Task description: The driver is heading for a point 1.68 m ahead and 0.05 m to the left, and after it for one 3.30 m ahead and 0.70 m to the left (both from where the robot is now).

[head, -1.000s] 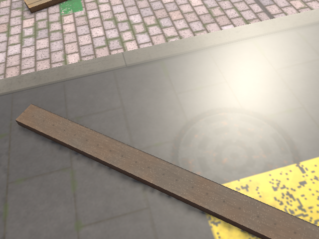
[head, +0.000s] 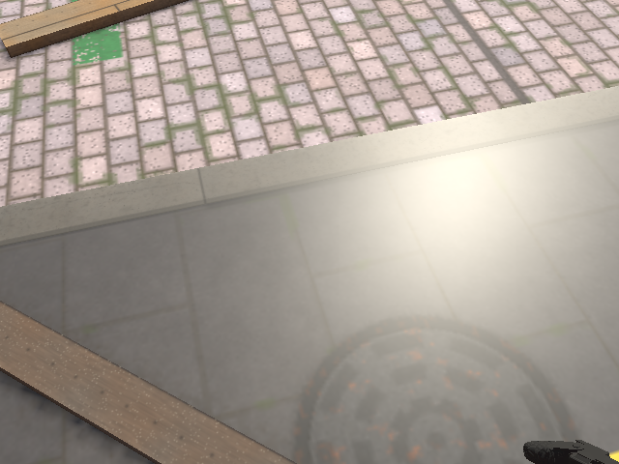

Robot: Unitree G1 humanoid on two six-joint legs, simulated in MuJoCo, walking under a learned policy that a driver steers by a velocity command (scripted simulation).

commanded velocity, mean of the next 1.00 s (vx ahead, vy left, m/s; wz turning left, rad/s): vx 0.50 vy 0.00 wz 0.00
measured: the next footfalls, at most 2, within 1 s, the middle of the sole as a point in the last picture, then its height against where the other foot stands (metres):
right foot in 0.54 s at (410, 453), level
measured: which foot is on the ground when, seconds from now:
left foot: down 0.00-0.54, up 0.56-1.00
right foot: down 0.00-0.10, up 0.12-0.52, down 0.54-1.00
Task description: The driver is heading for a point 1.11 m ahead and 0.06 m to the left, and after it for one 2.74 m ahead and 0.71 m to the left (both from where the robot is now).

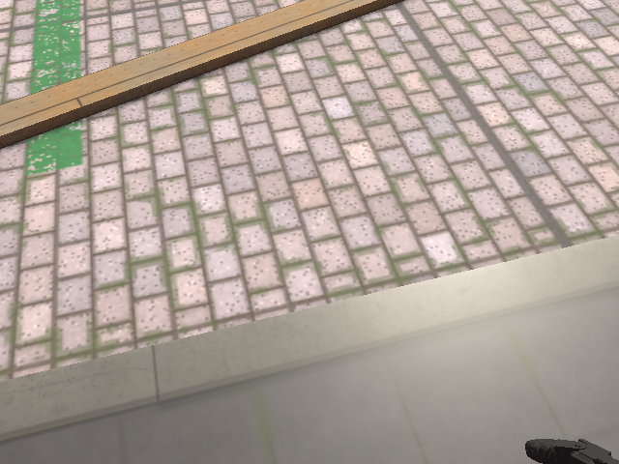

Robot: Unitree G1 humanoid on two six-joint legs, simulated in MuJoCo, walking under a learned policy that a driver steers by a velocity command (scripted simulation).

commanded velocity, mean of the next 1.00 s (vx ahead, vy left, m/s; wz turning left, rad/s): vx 0.50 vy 0.00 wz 0.00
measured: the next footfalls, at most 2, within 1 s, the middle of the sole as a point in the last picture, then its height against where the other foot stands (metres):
left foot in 0.08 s outside the picture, level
right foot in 0.66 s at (399, 441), level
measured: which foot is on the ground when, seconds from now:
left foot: up 0.00-0.06, down 0.08-0.66, up 0.68-1.00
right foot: down 0.00-0.10, up 0.12-0.64, down 0.66-1.00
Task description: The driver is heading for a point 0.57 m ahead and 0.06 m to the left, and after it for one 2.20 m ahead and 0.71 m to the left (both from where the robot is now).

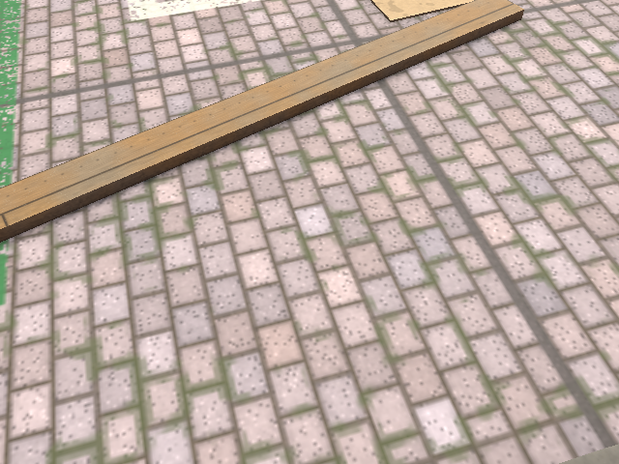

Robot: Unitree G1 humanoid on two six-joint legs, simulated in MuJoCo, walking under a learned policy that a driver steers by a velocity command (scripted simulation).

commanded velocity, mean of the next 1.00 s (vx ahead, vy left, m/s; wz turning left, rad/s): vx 0.42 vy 0.00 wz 0.10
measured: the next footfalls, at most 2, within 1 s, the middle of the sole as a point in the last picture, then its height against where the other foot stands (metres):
left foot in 0.14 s outside the picture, level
right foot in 0.84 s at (424, 428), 0.17 m lower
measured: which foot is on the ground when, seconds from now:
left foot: up 0.00-0.12, down 0.14-0.84, up 0.86-1.00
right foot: down 0.00-0.16, up 0.18-0.82, down 0.84-1.00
